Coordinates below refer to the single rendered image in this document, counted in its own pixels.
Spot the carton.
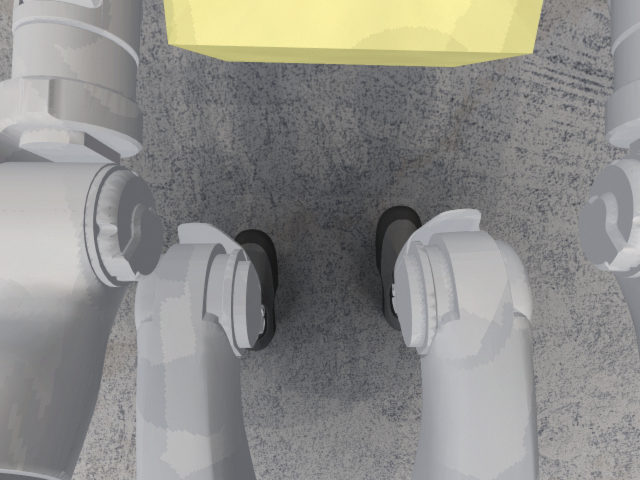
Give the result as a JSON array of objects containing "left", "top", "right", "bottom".
[{"left": 163, "top": 0, "right": 543, "bottom": 67}]

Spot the robot right forearm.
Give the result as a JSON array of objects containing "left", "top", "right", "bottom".
[{"left": 605, "top": 0, "right": 640, "bottom": 154}]

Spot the robot right foot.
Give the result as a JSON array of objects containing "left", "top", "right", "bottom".
[{"left": 376, "top": 206, "right": 422, "bottom": 331}]

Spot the robot left forearm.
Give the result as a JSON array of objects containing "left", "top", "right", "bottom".
[{"left": 0, "top": 0, "right": 143, "bottom": 165}]

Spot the right robot upper arm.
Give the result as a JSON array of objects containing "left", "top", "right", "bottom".
[{"left": 578, "top": 151, "right": 640, "bottom": 359}]

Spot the left robot upper arm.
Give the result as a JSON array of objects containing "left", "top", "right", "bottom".
[{"left": 0, "top": 162, "right": 164, "bottom": 480}]

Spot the robot right thigh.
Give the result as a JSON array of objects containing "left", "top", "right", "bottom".
[{"left": 396, "top": 231, "right": 539, "bottom": 480}]

